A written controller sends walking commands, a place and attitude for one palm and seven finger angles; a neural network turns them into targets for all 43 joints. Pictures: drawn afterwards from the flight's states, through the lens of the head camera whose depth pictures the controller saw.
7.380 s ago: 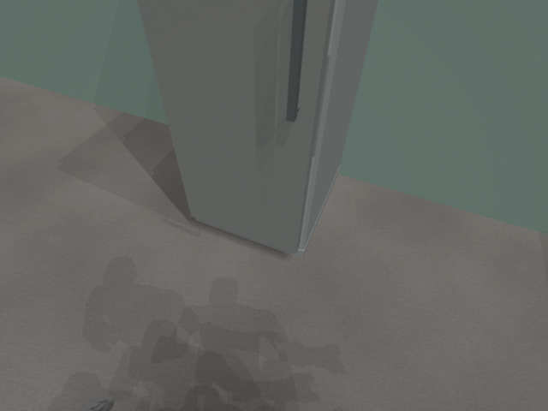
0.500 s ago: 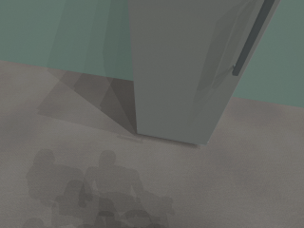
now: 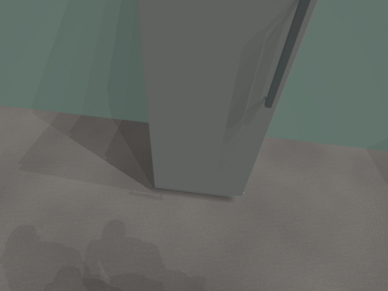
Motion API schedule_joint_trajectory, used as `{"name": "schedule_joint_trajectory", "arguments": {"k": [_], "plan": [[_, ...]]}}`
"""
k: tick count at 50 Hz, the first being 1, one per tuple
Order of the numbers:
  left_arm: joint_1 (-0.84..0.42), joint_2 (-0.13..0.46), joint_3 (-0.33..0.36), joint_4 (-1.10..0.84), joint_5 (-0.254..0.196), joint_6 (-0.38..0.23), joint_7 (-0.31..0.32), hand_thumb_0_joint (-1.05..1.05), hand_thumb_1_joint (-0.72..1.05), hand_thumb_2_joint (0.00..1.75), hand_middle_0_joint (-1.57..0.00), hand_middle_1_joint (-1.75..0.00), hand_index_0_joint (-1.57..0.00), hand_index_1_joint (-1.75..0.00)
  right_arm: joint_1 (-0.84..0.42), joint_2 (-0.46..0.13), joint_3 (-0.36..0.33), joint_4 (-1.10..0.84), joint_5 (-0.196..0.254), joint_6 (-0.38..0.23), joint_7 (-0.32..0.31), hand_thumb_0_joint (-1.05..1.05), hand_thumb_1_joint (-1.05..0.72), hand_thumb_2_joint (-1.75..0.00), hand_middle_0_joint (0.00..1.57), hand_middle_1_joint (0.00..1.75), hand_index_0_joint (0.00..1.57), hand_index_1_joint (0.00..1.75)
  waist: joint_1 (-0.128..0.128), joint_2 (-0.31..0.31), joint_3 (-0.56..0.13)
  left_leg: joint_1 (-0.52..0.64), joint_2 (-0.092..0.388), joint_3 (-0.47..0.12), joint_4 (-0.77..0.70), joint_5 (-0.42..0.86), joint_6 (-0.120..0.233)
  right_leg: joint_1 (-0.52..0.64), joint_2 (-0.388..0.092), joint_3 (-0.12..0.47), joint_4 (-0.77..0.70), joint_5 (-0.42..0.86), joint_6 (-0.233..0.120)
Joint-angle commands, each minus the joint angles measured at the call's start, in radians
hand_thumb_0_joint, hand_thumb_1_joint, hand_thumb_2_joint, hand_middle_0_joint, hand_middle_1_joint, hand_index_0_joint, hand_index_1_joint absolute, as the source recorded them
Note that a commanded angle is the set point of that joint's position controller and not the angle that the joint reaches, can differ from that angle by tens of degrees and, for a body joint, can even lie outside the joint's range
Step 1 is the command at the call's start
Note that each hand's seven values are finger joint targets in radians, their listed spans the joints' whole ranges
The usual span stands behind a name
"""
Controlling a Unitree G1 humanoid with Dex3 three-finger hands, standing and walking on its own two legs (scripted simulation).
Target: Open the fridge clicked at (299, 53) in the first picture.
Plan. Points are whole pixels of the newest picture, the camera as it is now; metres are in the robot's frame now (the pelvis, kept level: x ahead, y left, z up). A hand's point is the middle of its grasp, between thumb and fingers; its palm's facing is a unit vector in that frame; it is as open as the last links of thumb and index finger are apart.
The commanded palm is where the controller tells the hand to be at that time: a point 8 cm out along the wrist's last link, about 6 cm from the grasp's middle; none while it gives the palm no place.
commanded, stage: take the last steps up to it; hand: right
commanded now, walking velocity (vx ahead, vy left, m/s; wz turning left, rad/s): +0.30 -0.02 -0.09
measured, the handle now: (282, 57) +0.76 -0.22 +0.17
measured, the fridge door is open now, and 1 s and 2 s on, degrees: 0 0 0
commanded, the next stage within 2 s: come to a stop and stand still in 0.78 s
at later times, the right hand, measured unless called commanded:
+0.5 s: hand out of the picture -0.02 -0.19 -0.18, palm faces +0.17 +0.98 -0.12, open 7.4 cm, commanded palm none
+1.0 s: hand (274, 225) +0.36 -0.22 -0.16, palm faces +0.00 +0.98 -0.21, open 7.4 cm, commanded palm none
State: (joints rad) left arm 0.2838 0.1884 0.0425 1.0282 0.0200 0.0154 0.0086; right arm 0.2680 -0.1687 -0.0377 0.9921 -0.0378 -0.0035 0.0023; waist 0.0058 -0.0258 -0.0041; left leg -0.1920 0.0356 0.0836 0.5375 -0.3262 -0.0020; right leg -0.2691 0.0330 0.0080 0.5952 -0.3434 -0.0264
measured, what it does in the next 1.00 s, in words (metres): walks ahead: right foot, then left foot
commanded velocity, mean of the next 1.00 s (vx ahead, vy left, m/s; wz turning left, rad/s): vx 0.16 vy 0.00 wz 0.01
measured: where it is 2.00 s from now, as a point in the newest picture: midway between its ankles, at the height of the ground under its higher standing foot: outside the picture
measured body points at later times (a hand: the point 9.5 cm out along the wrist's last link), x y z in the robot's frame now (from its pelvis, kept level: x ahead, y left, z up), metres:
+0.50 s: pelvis +0.12 -0.06 -0.01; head +0.14 -0.08 +0.44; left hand +0.22 +0.16 -0.15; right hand -0.02 -0.24 -0.16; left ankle +0.00 +0.09 -0.70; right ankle +0.18 -0.17 -0.73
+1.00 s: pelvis +0.26 -0.05 +0.00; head +0.27 -0.03 +0.45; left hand +0.21 +0.17 -0.17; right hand +0.36 -0.27 -0.14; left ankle +0.31 +0.06 -0.73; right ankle +0.20 -0.17 -0.70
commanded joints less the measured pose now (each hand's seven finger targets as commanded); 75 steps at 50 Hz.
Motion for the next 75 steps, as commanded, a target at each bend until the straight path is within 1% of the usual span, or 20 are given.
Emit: {"name": "schedule_joint_trajectory", "arguments": {"k": [1, 3, 6, 16, 20, 21, 23, 24, 27, 30, 38, 43, 44, 45, 46, 51, 60, 63, 68, 75], "plan": [[-0.139, 0.105, 0.036, -0.122, 0.01, -0.017, -0.019, 0.0, 0.9, 0.9, -0.2, -0.3, -0.2, -0.3, 0.223, -0.202, -0.048, 0.023, 0.013, -0.036, -0.03, 0.0, -0.9, -0.9, 0.2, 0.3, 0.2, 0.3, -0.092, 0.239, 0.196, 0.051, 0.416, -0.598, -0.523, -0.576, 0.154, -0.468, -0.062, 0.046, 0.418, -0.119, 0.001], [-0.065, 0.082, 0.042, -0.071, 0.013, -0.011, -0.031, 0.0, 0.9, 0.9, -0.2, -0.3, -0.2, -0.3, 0.124, -0.122, -0.025, 0.012, 0.013, -0.049, -0.027, 0.0, -0.9, -0.9, 0.2, 0.3, 0.2, 0.3, -0.02, 0.141, 0.224, -0.009, 0.316, -0.36, -0.473, -0.343, 0.11, -0.422, -0.096, 0.022, 0.47, 0.038, 0.017], [-0.008, 0.039, 0.038, -0.035, 0.009, -0.01, -0.035, 0.0, 0.9, 0.9, -0.2, -0.3, -0.2, -0.3, 0.158, -0.076, -0.011, 0.036, 0.019, -0.068, -0.027, 0.0, -0.9, -0.9, 0.2, 0.3, 0.2, 0.3, -0.009, 0.143, 0.18, 0.032, 0.235, -0.153, -0.44, -0.041, 0.079, -0.381, -0.109, -0.02, 0.474, 0.162, 0.042], [-0.183, -0.01, 0.018, -0.075, 0.0, -0.037, -0.046, 0.0, 0.9, 0.9, -0.2, -0.3, -0.2, -0.3, 0.29, -0.071, -0.01, 0.145, 0.008, -0.078, -0.033, 0.0, -0.9, -0.9, 0.2, 0.3, 0.2, 0.3, -0.058, 0.185, 0.179, 0.094, 0.253, -0.083, -0.358, 0.256, 0.121, -0.291, -0.124, -0.115, 0.142, 0.136, 0.029], [-0.046, 0.01, 0.02, -0.03, 0.004, -0.062, -0.03, 0.0, 0.9, 0.9, -0.2, -0.3, -0.2, -0.3, 0.258, -0.091, -0.023, 0.152, 0.012, -0.062, -0.033, 0.0, -0.9, -0.9, 0.2, 0.3, 0.2, 0.3, 0.01, 0.174, 0.085, 0.06, 0.207, -0.026, -0.133, 0.391, 0.091, 0.02, -0.054, -0.177, -0.061, 0.132, 0.003], [0.082, 0.06, 0.03, 0.013, 0.007, -0.07, -0.018, 0.0, 0.9, 0.9, -0.2, -0.3, -0.2, -0.3, 0.256, -0.069, -0.018, 0.151, 0.014, -0.059, -0.031, 0.0, -0.9, -0.9, 0.2, 0.3, 0.2, 0.3, 0.061, 0.079, 0.018, -0.017, 0.165, 0.004, 0.063, 0.408, 0.069, 0.22, -0.072, -0.146, -0.116, 0.152, -0.007], [0.3, 0.236, 0.064, 0.064, 0.007, -0.071, 0.007, 0.0, 0.9, 0.9, -0.2, -0.3, -0.2, -0.3, 0.256, 0.004, -0.005, 0.096, 0.025, -0.056, -0.021, 0.0, -0.9, -0.9, 0.2, 0.3, 0.2, 0.3, 0.113, -0.25, -0.135, -0.368, -0.012, 0.043, 0.554, -0.261, 0.006, 0.497, -0.479, 0.384, -0.286, 0.222, -0.151], [0.249, 0.221, 0.061, 0.065, 0.002, -0.067, 0.014, 0.0, 0.9, 0.9, -0.2, -0.3, -0.2, -0.3, 0.211, -0.006, -0.008, 0.083, 0.021, -0.05, -0.025, 0.0, -0.9, -0.9, 0.2, 0.3, 0.2, 0.3, 0.102, -0.19, -0.132, -0.401, 0.021, -0.035, 0.668, -0.259, 0.025, 0.424, -0.497, 0.377, -0.33, 0.08, -0.167], [0.045, 0.088, 0.028, 0.008, 0.004, -0.072, 0.016, 0.0, 0.9, 0.9, -0.2, -0.3, -0.2, -0.3, 0.112, 0.0, -0.017, 0.082, 0.008, -0.033, -0.003, 0.0, -0.9, -0.9, 0.2, 0.3, 0.2, 0.3, 0.032, -0.06, 0.109, -0.383, 0.108, -0.06, 0.676, -0.076, 0.017, 0.043, -0.41, 0.211, -0.424, -0.062, -0.14], [0.014, 0.045, 0.02, -0.004, 0.004, -0.087, 0.019, 0.0, 0.9, 0.9, -0.2, -0.3, -0.2, -0.3, 0.162, 0.028, -0.02, 0.085, 0.005, -0.01, 0.002, 0.0, -0.9, -0.9, 0.2, 0.3, 0.2, 0.3, -0.017, -0.086, 0.094, -0.31, 0.105, -0.043, 0.553, 0.016, 0.0, -0.015, -0.334, 0.055, -0.437, 0.085, -0.127], [0.043, 0.088, 0.032, 0.007, 0.009, -0.076, 0.012, 0.0, 0.9, 0.9, -0.2, -0.3, -0.2, -0.3, -0.035, -0.016, -0.023, -0.01, 0.01, -0.003, 0.005, 0.0, -0.9, -0.9, 0.2, 0.3, 0.2, 0.3, -0.001, -0.06, 0.114, -0.261, 0.083, -0.014, 0.201, 0.086, -0.02, 0.066, -0.343, 0.002, -0.393, 0.248, -0.149], [0.047, 0.082, 0.029, 0.027, 0.009, -0.059, 0.01, 0.0, 0.9, 0.9, -0.2, -0.3, -0.2, -0.3, 0.029, -0.05, -0.027, 0.011, 0.008, -0.021, 0.001, 0.0, -0.9, -0.9, 0.2, 0.3, 0.2, 0.3, -0.044, -0.017, 0.067, -0.003, 0.019, 0.047, -0.037, 0.156, -0.006, 0.032, -0.273, -0.046, -0.191, 0.202, -0.074], [0.058, 0.055, 0.02, 0.032, 0.002, -0.062, 0.007, 0.0, 0.9, 0.9, -0.2, -0.3, -0.2, -0.3, 0.097, -0.092, -0.033, 0.034, 0.008, -0.035, -0.003, 0.0, -0.9, -0.9, 0.2, 0.3, 0.2, 0.3, -0.073, 0.062, 0.022, 0.125, 0.075, -0.034, -0.098, 0.22, 0.016, -0.021, -0.211, -0.1, -0.041, 0.178, -0.036], [0.095, -0.008, 0.006, 0.023, -0.004, -0.065, 0.003, 0.0, 0.9, 0.9, -0.2, -0.3, -0.2, -0.3, 0.152, -0.166, -0.042, 0.054, 0.005, -0.048, -0.015, 0.0, -0.9, -0.9, 0.2, 0.3, 0.2, 0.3, -0.073, 0.263, -0.024, 0.265, 0.275, -0.272, -0.153, 0.429, 0.091, -0.183, -0.102, -0.18, 0.157, -0.023, 0.015], [0.094, 0.017, 0.005, 0.011, -0.008, -0.051, 0.01, 0.0, 0.9, 0.9, -0.2, -0.3, -0.2, -0.3, 0.17, -0.196, -0.038, 0.05, 0.02, -0.048, -0.018, 0.0, -0.9, -0.9, 0.2, 0.3, 0.2, 0.3, -0.068, 0.245, -0.043, 0.217, 0.38, -0.352, -0.208, 0.646, 0.181, -0.17, -0.072, -0.133, 0.289, -0.278, 0.037], [0.097, -0.019, -0.003, 0.061, -0.022, -0.007, 0.024, 0.0, 0.9, 0.9, -0.2, -0.3, -0.2, -0.3, -0.061, -0.145, -0.024, 0.01, 0.015, -0.026, -0.045, 0.0, -0.9, -0.9, 0.2, 0.3, 0.2, 0.3, -0.003, 0.11, -0.05, 0.054, 0.292, -0.162, -0.139, 0.843, 0.19, -0.048, -0.094, -0.04, 0.209, -0.163, 0.061], [0.111, 0.007, 0.022, 0.014, -0.009, 0.009, 0.014, 0.0, 0.9, 0.9, -0.2, -0.3, -0.2, -0.3, -0.107, -0.148, -0.051, -0.026, 0.018, 0.026, -0.045, 0.0, -0.9, -0.9, 0.2, 0.3, 0.2, 0.3, 0.024, 0.178, -0.028, -0.128, 0.227, -0.117, -0.078, 0.372, 0.104, 0.11, -0.077, -0.073, -0.09, 0.134, 0.057], [0.022, 0.126, 0.037, -0.039, 0.006, -0.017, 0.026, 0.0, 0.9, 0.9, -0.2, -0.3, -0.2, -0.3, -0.085, -0.068, -0.032, -0.048, 0.024, 0.048, -0.041, 0.0, -0.9, -0.9, 0.2, 0.3, 0.2, 0.3, 0.018, -0.261, 0.021, -0.202, -0.003, -0.039, 0.289, -0.212, -0.026, -0.014, -0.396, 0.318, -0.392, 0.302, -0.115], [-0.065, 0.097, 0.016, -0.036, 0.003, -0.033, 0.043, 0.0, 0.9, 0.9, -0.2, -0.3, -0.2, -0.3, -0.007, -0.071, -0.027, 0.03, 0.018, 0.04, -0.025, 0.0, -0.9, -0.9, 0.2, 0.3, 0.2, 0.3, -0.015, -0.064, -0.007, -0.226, 0.012, -0.115, 0.406, -0.107, -0.033, 0.093, -0.327, 0.165, -0.337, 0.36, -0.134], [0.003, 0.144, 0.037, 0.001, 0.005, -0.015, 0.038, 0.0, 0.9, 0.9, -0.2, -0.3, -0.2, -0.3, -0.027, -0.06, -0.015, 0.033, 0.014, 0.051, -0.015, 0.0, -0.9, -0.9, 0.2, 0.3, 0.2, 0.3, 0.045, -0.101, 0.001, -0.204, 0.02, -0.077, 0.267, -0.152, -0.038, 0.155, -0.35, 0.197, -0.379, 0.147, -0.136]]}}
